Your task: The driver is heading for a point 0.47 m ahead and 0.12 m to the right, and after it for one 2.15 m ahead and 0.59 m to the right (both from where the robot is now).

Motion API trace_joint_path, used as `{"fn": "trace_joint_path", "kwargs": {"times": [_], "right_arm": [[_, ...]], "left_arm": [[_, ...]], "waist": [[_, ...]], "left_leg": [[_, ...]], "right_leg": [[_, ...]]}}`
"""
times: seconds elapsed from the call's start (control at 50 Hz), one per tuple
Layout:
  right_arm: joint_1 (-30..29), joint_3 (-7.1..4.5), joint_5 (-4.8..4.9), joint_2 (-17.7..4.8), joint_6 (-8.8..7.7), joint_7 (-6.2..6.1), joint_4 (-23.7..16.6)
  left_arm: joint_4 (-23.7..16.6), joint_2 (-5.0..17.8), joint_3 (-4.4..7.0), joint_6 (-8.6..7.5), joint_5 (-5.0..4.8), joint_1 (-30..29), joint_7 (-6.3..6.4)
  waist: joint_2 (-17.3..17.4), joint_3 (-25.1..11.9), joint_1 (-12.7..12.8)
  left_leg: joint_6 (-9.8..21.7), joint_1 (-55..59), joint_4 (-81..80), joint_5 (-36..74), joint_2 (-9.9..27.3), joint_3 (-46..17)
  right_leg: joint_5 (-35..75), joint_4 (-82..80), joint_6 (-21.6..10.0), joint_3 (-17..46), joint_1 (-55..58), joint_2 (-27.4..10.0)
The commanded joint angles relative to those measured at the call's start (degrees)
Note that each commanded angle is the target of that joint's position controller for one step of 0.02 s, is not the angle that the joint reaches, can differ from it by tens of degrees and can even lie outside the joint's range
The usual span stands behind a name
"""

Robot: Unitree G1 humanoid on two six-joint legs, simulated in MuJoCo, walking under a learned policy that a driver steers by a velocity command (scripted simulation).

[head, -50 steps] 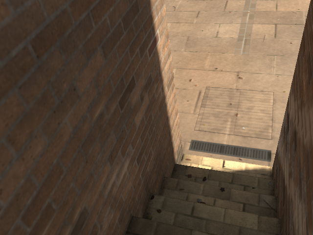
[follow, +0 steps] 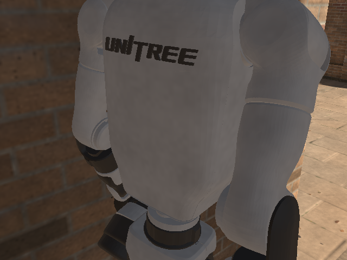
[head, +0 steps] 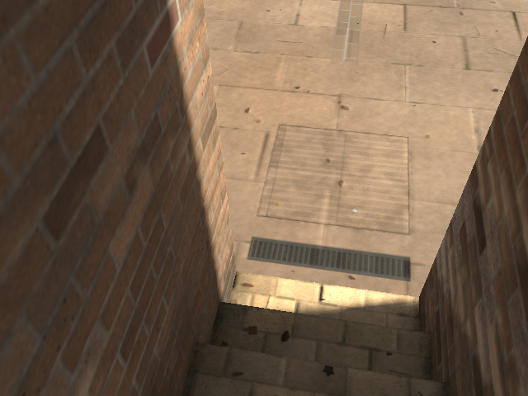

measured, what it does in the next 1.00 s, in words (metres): goes down: left foot, then right foot 0.19 m lower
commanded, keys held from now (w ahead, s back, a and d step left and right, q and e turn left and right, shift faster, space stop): no key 0.12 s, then w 0.32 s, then w+e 0.32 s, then e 0.24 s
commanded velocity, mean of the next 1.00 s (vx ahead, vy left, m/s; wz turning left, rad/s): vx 0.31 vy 0.00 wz -0.21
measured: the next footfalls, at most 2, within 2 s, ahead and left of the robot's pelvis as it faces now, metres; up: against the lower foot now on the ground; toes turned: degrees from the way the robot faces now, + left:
left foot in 0.36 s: +0.14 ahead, +0.11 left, +0.00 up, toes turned +4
right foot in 0.84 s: +0.36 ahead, -0.13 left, -0.19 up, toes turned -13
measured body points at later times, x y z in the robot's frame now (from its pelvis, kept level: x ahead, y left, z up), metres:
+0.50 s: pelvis +0.14 +0.03 -0.07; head +0.15 +0.03 +0.38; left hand +0.20 +0.28 -0.21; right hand +0.19 -0.22 -0.21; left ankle +0.10 +0.11 -0.76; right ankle +0.14 -0.10 -0.70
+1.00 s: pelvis +0.35 -0.04 -0.24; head +0.38 -0.04 +0.21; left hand +0.37 +0.22 -0.38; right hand +0.45 -0.31 -0.34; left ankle +0.35 +0.11 -0.73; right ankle +0.32 -0.12 -0.95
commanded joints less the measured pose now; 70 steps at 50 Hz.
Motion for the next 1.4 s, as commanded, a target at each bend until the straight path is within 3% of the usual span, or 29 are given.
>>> {"fn": "trace_joint_path", "kwargs": {"times": [0.02, 0.06, 0.08, 0.12, 0.16, 0.18, 0.2, 0.24, 0.26, 0.28, 0.32, 0.36, 0.4, 0.42, 0.48, 0.56, 0.78, 0.82, 0.86, 0.9, 0.98, 1.06, 1.12, 1.14, 1.16, 1.18, 1.24, 1.34, 1.4], "right_arm": [[3.9, 0.17, 1.90, -4.0, 1.08, -2.78, -3.2], [-0.9, 0.71, 1.37, -3.3, 2.29, -2.40, -6.1], [0.8, 1.76, -4.18, -2.9, 0.89, 6.31, -11.8], [3.6, 1.53, -1.88, -2.7, -0.35, 10.68, -9.7], [-7.9, -0.12, -0.85, -3.8, 4.39, -0.86, -9.2], [2.6, 2.54, -5.37, 0.1, 1.34, 8.79, -8.7], [4.9, 1.51, -7.39, -1.5, 0.60, 12.04, -6.2], [-18.5, 1.61, -0.98, -0.4, 2.41, 2.03, -14.8], [-8.7, 3.22, -5.22, 2.2, 2.05, 10.05, -11.3], [-2.8, 1.58, -5.48, -3.4, 0.79, 11.37, -10.2], [2.1, 0.27, -6.81, -6.7, -1.99, 10.27, -9.8], [-7.9, -0.81, -2.77, -7.2, -4.48, 9.67, -15.1], [3.3, -2.35, -3.48, -12.4, -5.96, 9.26, -14.0], [16.9, -3.47, -4.91, -14.1, -6.06, 11.25, -10.3], [4.7, -1.78, -4.27, -6.3, -6.40, 9.41, -8.4], [-8.5, 0.90, -4.07, -3.0, -7.60, 6.63, -12.0], [2.3, 0.00, -3.07, -9.7, -3.21, 6.61, -5.9], [-5.0, -1.53, -5.59, -13.9, -3.37, 8.82, -7.4], [-0.1, -1.69, -5.39, -11.7, -2.73, 12.16, -5.9], [-17.1, -0.73, -2.98, -8.0, -4.59, 11.88, -18.9], [-13.1, 0.81, -4.93, -4.1, -5.12, 7.78, -23.5], [-6.3, 0.31, -3.16, -4.0, -2.86, 8.90, -23.1], [14.4, -3.78, -5.13, -12.9, -4.11, 6.38, -18.2], [28.1, -5.21, -5.39, -14.7, -4.52, 4.19, -13.8], [14.9, -4.68, -3.71, -20.3, -5.13, 3.36, -17.3], [11.6, -1.86, -2.85, -14.8, -6.87, 5.85, -17.5], [-9.3, 1.14, -3.18, -3.8, -5.51, 6.17, -20.3], [-14.3, 1.00, -4.06, -11.0, -7.53, 3.12, -22.1], [-2.1, -0.23, -2.00, -17.0, -6.31, 3.75, -18.3]], "left_arm": [[5.0, 7.9, 1.95, -0.08, -2.86, 23.7, 1.91], [3.0, 10.4, 2.01, 0.38, -0.76, 15.6, 4.19], [1.3, 16.0, 4.10, 1.01, 3.19, 15.8, -3.99], [-1.5, 5.0, 0.23, -0.16, 2.63, 6.7, -6.09], [2.3, 5.0, -1.20, -0.42, -0.71, 11.0, 3.76], [4.7, 7.2, 1.00, -2.77, 2.51, 18.7, -0.19], [3.2, 8.9, 1.76, -4.04, 0.86, 15.1, -1.98], [3.2, 8.1, 0.64, -0.34, -2.23, 12.2, 3.78], [5.3, 10.3, 1.83, -1.48, 1.43, 16.0, -1.36], [2.7, 14.1, 2.95, -2.03, 0.93, 11.7, -2.96], [-1.1, 11.4, 2.88, -2.69, 1.20, 3.9, -3.51], [-0.7, 13.7, 3.76, -3.00, -2.11, 7.5, -2.46], [0.6, 2.9, 2.30, -2.73, 2.47, 20.8, -2.71], [-4.9, 6.0, 2.78, -3.17, 0.41, 11.2, -3.11], [-5.7, 6.8, 2.96, -2.75, -0.50, 3.3, -2.43], [1.7, 6.9, 2.38, -0.43, 5.80, 14.9, -5.62], [-1.6, 7.1, 1.11, 1.02, 1.00, -3.0, -3.63], [6.3, 10.6, 3.04, -0.13, 1.52, 23.3, -3.01], [9.4, 17.0, 4.98, -0.56, 2.44, 39.8, -2.29], [4.7, 18.7, 5.32, -2.81, 0.78, 35.0, -2.80], [-2.2, 2.3, -1.94, -3.14, 1.11, 7.8, 0.91], [-6.9, 16.5, 0.41, -5.53, 2.96, 4.1, 2.62], [-15.1, 22.5, 3.51, -5.65, 2.69, -9.5, 1.72], [-17.1, 19.2, 3.37, -5.06, 3.39, -13.2, -0.09], [-14.4, 3.6, 0.82, -3.99, 3.83, 4.6, -3.69], [-15.9, 3.4, 0.54, -2.62, 0.94, 3.9, -4.13], [-17.5, 1.6, -2.00, 1.87, 5.85, 0.6, -2.01], [-12.8, 11.2, 1.98, 1.22, 8.20, 3.4, -4.16], [-17.9, 10.9, 2.18, 1.48, 6.36, -11.1, -5.10]], "waist": [[-7.0, -16.3, 8.8], [-6.0, -11.0, 5.7], [-7.9, -7.9, 4.4], [3.5, -6.2, 1.1], [3.5, -3.0, 2.8], [-6.9, 4.9, 3.5], [-0.1, 2.3, 3.4], [1.8, -3.3, 6.7], [-6.4, 5.1, 5.5], [-4.4, 4.1, 4.2], [1.1, 1.4, 2.2], [6.0, -2.4, 5.1], [22.2, -16.1, 7.8], [21.5, -10.9, -1.8], [-2.3, -0.6, 3.3], [7.7, -2.8, 9.0], [1.9, 6.2, 0.9], [0.3, 0.1, 10.7], [-19.6, -10.6, 13.2], [-9.4, -18.0, 16.1], [1.9, 0.8, 1.6], [-1.0, -7.7, -2.4], [3.5, -10.8, -10.2], [10.6, -13.0, -16.8], [28.2, -14.4, -2.0], [11.4, -10.5, -0.5], [3.4, -14.0, 5.6], [1.2, -2.8, 6.6], [7.8, 1.5, -1.1]], "left_leg": [[-0.5, -40.2, 28.1, -9.3, 2.1, 0.7], [-2.1, -35.7, 17.0, 7.5, 6.7, -5.5], [-3.9, -36.2, 37.0, 14.4, 5.3, -5.7], [-8.5, -34.6, 25.1, 32.6, 9.6, -9.8], [-6.2, -23.2, -4.1, 35.9, 6.1, -4.9], [-4.8, -35.2, 9.9, 47.0, 8.3, -3.5], [-2.6, -31.3, -10.5, 55.1, 9.7, -4.1], [-5.9, -9.3, -43.6, 49.7, 7.8, -2.0], [-3.8, -9.2, -26.9, 38.4, 8.5, 3.5], [-4.2, -4.8, -28.3, 32.1, 7.1, 0.1], [-3.7, 1.3, -29.1, 34.8, 7.7, -1.5], [-3.3, 8.8, -52.1, 24.6, 3.0, 5.1], [17.0, 33.0, -55.3, 66.3, 18.5, -22.8], [24.2, 39.8, -65.0, 59.4, 25.9, -45.4], [15.3, 23.1, -58.3, 56.9, 24.9, -30.2], [8.5, -10.4, -55.7, 42.2, 12.2, -6.7], [5.9, 13.5, -40.3, 44.3, 22.5, -9.3], [1.5, 3.0, -16.5, 56.3, 15.8, 0.1], [-4.1, -18.5, 31.0, 8.1, 2.1, 5.3], [-6.3, -44.8, 42.3, 1.4, 2.3, 0.0], [-0.5, -31.1, 5.2, 30.2, 14.5, -9.0], [-8.3, -0.8, -12.4, 52.4, 8.0, 3.7], [-7.7, 15.1, -26.9, 39.7, 2.9, 7.2], [-3.0, 28.4, -39.6, 46.9, 4.3, 1.6], [19.5, 30.3, -50.4, 98.0, 22.1, -28.4], [23.7, 24.7, -51.3, 105.0, 29.6, -41.4], [13.2, 14.7, -48.5, 74.4, 27.0, -32.6], [0.3, -33.1, -35.8, 17.9, 9.8, 1.4], [3.0, -15.0, -37.7, 17.4, 19.5, -10.8]], "right_leg": [[68.8, 17.0, -12.6, 8.0, 48.1, -19.5], [30.8, 6.2, -20.0, 15.5, 26.0, -24.4], [22.3, 4.0, -19.2, 17.4, 8.5, -20.8], [13.1, 7.3, -11.0, 9.5, -3.0, -13.8], [14.8, 4.0, -14.2, 8.4, -5.5, -11.7], [-3.6, 7.9, -9.8, 4.3, -8.5, -4.7], [-17.7, 6.1, -10.7, 4.4, -11.9, -5.7], [-7.7, -0.8, -11.1, 8.2, -9.0, -8.4], [-31.1, -2.5, -10.8, 6.9, -20.2, -7.8], [-39.7, -1.9, -11.9, 12.4, -21.7, -11.9], [-37.3, 6.0, -11.5, 12.1, -22.0, -10.9], [-31.9, 16.1, -13.5, 12.7, -13.6, -8.0], [-32.3, 52.9, -3.0, 4.0, -27.5, 5.5], [-39.9, 61.6, 0.8, 6.9, -50.1, 8.9], [-21.1, 57.1, 3.4, 10.3, -59.0, -0.7], [18.9, 47.8, 3.1, 6.0, -31.8, -2.7], [6.5, 8.2, 7.5, 0.3, -26.5, -5.4], [12.5, 8.7, 6.0, -7.8, 5.8, 0.6], [55.4, 13.5, -9.8, 0.2, 37.4, -7.6], [71.1, 17.2, -17.5, 14.9, 46.1, -17.4], [23.3, 12.7, -10.3, 12.3, -16.3, -15.2], [26.4, 20.4, -10.2, 8.3, -38.8, -2.7], [42.3, 41.9, -5.4, 8.9, -38.9, -3.3], [30.3, 61.9, -3.2, 7.9, -44.8, -1.2], [-34.5, 77.3, 2.6, 2.0, -59.0, 7.9], [-37.5, 83.2, 2.7, 8.5, -65.0, 6.5], [-17.0, 66.7, 9.8, 8.1, -69.9, -4.3], [35.9, 42.1, 3.5, -7.0, -22.3, -1.9], [22.9, 24.4, 3.4, -8.8, -30.5, -2.0]]}}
